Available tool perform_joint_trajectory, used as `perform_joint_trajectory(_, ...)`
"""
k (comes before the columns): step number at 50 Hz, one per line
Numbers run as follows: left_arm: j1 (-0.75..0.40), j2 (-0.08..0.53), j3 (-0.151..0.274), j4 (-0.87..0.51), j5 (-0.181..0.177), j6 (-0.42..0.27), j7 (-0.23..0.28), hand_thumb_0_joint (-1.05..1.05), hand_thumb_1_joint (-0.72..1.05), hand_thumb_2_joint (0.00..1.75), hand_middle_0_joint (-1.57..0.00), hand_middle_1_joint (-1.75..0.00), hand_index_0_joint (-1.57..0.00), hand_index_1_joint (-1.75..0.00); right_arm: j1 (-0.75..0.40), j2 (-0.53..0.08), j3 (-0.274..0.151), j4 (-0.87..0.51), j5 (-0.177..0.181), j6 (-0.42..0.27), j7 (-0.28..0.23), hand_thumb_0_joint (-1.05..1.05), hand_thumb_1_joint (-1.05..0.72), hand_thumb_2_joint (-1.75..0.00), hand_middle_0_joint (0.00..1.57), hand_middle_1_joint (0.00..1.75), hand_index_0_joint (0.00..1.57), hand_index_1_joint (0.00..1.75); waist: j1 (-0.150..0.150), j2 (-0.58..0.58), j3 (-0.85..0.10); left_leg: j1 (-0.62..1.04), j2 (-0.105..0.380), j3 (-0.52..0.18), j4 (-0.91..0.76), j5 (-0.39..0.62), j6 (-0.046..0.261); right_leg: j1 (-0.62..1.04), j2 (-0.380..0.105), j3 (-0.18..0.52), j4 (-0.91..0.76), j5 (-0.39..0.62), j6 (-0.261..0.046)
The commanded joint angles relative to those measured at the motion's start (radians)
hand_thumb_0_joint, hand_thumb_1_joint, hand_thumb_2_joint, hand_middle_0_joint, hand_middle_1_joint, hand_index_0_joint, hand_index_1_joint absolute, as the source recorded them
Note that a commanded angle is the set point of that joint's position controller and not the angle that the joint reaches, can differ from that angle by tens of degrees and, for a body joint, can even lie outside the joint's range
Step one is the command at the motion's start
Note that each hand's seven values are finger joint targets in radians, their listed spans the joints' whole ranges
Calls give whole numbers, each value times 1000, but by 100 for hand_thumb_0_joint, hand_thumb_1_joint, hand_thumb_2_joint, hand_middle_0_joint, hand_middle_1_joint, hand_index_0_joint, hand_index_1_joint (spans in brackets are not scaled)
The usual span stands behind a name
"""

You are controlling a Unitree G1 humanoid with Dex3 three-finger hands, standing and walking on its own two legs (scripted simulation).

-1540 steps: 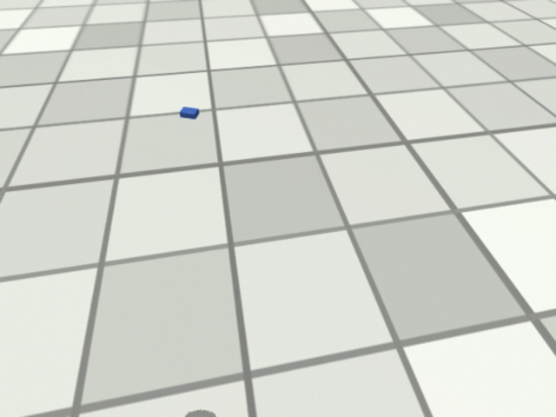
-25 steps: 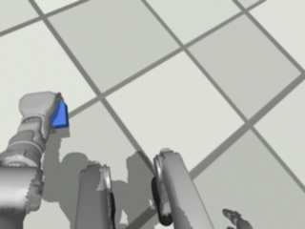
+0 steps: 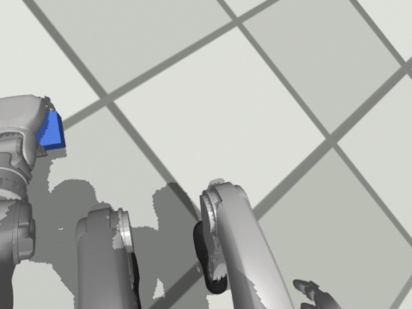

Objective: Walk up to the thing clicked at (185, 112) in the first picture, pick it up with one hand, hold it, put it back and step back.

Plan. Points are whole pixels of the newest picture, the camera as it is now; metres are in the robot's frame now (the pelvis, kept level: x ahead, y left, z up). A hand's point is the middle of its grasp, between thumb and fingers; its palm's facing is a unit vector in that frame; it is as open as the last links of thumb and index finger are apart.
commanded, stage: crouch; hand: left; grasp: from above
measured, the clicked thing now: (33, 133) +0.49 +0.26 -0.21
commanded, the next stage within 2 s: lower in 0.42 s
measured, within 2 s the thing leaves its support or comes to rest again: neither
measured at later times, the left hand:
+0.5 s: hand (41, 134) +0.49 +0.25 -0.23, palm faces -0.46 -0.05 -0.89, open 9.6 cm
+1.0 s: hand (50, 137) +0.50 +0.25 -0.28, palm faces -0.46 -0.06 -0.89, open 9.6 cm
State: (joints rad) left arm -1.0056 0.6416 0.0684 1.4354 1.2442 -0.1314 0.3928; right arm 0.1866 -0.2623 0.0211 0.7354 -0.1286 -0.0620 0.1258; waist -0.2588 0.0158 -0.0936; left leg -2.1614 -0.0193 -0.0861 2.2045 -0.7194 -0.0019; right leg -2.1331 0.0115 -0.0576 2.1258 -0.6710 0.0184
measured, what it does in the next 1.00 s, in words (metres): lowers itself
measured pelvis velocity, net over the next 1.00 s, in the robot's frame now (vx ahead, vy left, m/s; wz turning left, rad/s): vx -0.01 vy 0.00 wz -0.08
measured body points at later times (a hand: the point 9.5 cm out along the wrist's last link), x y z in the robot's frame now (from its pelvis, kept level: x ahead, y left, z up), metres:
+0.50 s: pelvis -0.01 +0.00 -0.05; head +0.25 +0.05 +0.31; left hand +0.51 +0.25 -0.18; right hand -0.01 -0.27 -0.14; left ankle +0.07 +0.12 -0.36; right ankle +0.09 -0.12 -0.36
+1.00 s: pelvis -0.01 +0.00 -0.08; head +0.27 +0.06 +0.27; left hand +0.52 +0.25 -0.23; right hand -0.01 -0.27 -0.16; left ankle +0.07 +0.12 -0.36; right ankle +0.09 -0.12 -0.36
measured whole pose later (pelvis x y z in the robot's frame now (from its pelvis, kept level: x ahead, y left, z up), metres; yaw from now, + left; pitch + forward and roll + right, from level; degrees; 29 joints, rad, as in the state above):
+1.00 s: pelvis -0.01 +0.00 -0.08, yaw -5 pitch +34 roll -10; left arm -1.10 0.84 0.10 1.59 1.27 -0.15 0.46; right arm 0.18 -0.31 0.16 0.70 -0.17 -0.11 0.17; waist -0.35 -0.04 0.06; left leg -2.35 -0.02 -0.16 2.47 -0.72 -0.01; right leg -2.29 0.03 -0.12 2.33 -0.64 0.03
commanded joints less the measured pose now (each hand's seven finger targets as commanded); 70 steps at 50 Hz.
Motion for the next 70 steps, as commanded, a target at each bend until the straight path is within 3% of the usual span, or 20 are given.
perform_joint_trajectory(1,-390,238,18,-128,5,-11,58,0,68,61,-106,-48,-107,-47,250,-240,-75,1,-2,-4,1,0,-90,-90,20,30,20,30,-26,303,-727,529,0,40,-210,273,20,324,16,-54,-174,263,-62)
perform_joint_trajectory(4,-439,302,46,-147,7,-13,72,0,70,63,-109,-48,-109,-48,261,-248,-62,2,-9,-6,5,0,-90,-90,20,30,20,30,-30,309,-737,509,0,40,-189,264,22,331,17,-60,-154,261,-60)
perform_joint_trajectory(5,-379,266,27,-42,14,0,71,0,69,62,-108,-49,-108,-48,251,-256,-57,-2,-10,-8,5,0,-90,-90,20,30,20,30,-32,296,-704,495,-2,39,-190,249,21,306,12,-61,-151,249,-58)
perform_joint_trajectory(7,-460,317,43,-118,12,-14,73,0,69,60,-107,-49,-108,-48,260,-257,-51,5,-13,-8,7,0,-90,-90,20,30,20,30,-44,310,-716,476,-1,42,-169,237,25,315,20,-66,-142,244,-58)
perform_joint_trajectory(9,-410,292,29,-33,17,-5,73,0,68,59,-106,-47,-107,-47,259,-265,-40,0,-15,-13,7,0,-90,-90,20,30,20,30,-54,294,-676,449,-2,41,-162,224,25,293,16,-70,-138,233,-56)
perform_joint_trajectory(10,-471,348,58,-117,11,-16,77,0,70,59,-107,-48,-108,-47,260,-264,-37,2,-19,-14,10,0,-90,-90,20,30,20,30,-50,318,-694,442,-3,43,-158,215,26,301,19,-71,-128,228,-57)
perform_joint_trajectory(13,-468,351,45,-99,18,-20,72,0,69,59,-107,-48,-108,-47,262,-264,-24,6,-22,-16,12,0,-90,-90,20,30,20,30,-58,319,-690,421,-3,49,-134,213,28,314,26,-75,-118,232,-57)
perform_joint_trajectory(14,-401,315,20,12,22,-7,69,0,68,58,-107,-48,-107,-47,246,-265,-14,-2,-20,-17,11,0,-90,-90,20,30,20,30,-59,293,-663,409,-4,49,-128,205,30,303,26,-76,-120,228,-55)
perform_joint_trajectory(18,-460,383,52,-74,17,-16,75,0,70,60,-108,-48,-109,-48,260,-273,-7,3,-24,-19,11,0,-90,-90,20,30,20,30,-62,305,-685,392,-1,50,-102,212,33,317,30,-81,-103,243,-53)
perform_joint_trajectory(26,-466,400,39,-59,11,-11,75,0,71,60,-111,-46,-111,-46,245,-288,6,-1,-19,-20,11,0,-91,-90,20,30,20,30,-63,327,-668,357,4,43,-74,212,32,296,40,-95,-67,247,-54)
perform_joint_trajectory(33,-427,360,7,18,19,-8,74,0,64,55,-107,-42,-106,-42,248,-296,28,-5,-23,-24,16,0,-90,-90,20,30,20,30,-91,332,-595,340,6,26,-53,238,25,256,39,-113,-33,265,-54)
perform_joint_trajectory(35,-464,410,42,-43,17,-19,80,0,69,56,-109,-44,-109,-44,253,-307,20,-6,-27,-29,16,0,-90,-90,20,30,20,30,-93,356,-603,367,9,17,-47,245,21,231,37,-121,-19,266,-56)
perform_joint_trajectory(37,-446,371,19,2,24,-17,80,0,68,58,-110,-43,-109,-44,247,-304,28,-11,-31,-31,22,0,-90,-90,20,30,20,30,-105,365,-586,363,8,13,-47,233,17,215,39,-128,-10,252,-59)
perform_joint_trajectory(40,-434,389,21,23,24,-20,95,0,70,58,-110,-46,-110,-46,238,-312,36,-19,-33,-36,24,0,-90,-90,20,30,20,30,-104,387,-602,360,8,15,-28,241,18,233,42,-130,-2,266,-56)
perform_joint_trajectory(42,-463,453,59,-57,31,-24,105,0,73,60,-112,-47,-112,-47,259,-315,36,-16,-41,-39,29,0,-90,-90,20,30,20,30,-106,376,-638,362,10,25,-1,289,24,289,45,-127,-3,320,-49)
perform_joint_trajectory(45,-428,420,45,-4,28,-18,107,0,76,62,-115,-48,-114,-49,261,-324,46,-14,-45,-47,37,0,-91,-90,20,30,20,30,-120,381,-588,349,10,20,2,285,19,261,42,-135,0,304,-54)
perform_joint_trajectory(51,-439,472,58,23,22,-23,135,0,69,57,-108,-44,-108,-44,244,-341,64,-23,-47,-55,42,0,-89,-89,20,30,20,30,-125,361,-557,291,14,10,15,230,24,254,49,-148,5,260,-54)
perform_joint_trajectory(56,-430,451,39,75,24,-27,149,0,69,56,-106,-47,-107,-46,235,-352,84,-30,-53,-71,48,0,-89,-89,20,30,20,30,-146,364,-531,304,17,-2,32,252,21,246,55,-159,14,280,-55)
perform_joint_trajectory(61,-424,529,94,87,46,-29,174,0,73,56,-108,-47,-110,-45,243,-374,91,-39,-67,-79,54,0,-89,-89,20,30,20,30,-159,405,-522,331,22,-9,36,291,14,264,56,-171,24,310,-55)
perform_joint_trajectory(70,-431,552,68,127,38,-40,190,0,73,57,-108,-49,-109,-47,212,-393,122,-48,-76,-102,63,0,-89,-90,20,30,20,30,-181,400,-484,302,31,-25,52,247,17,269,67,-184,21,284,-53)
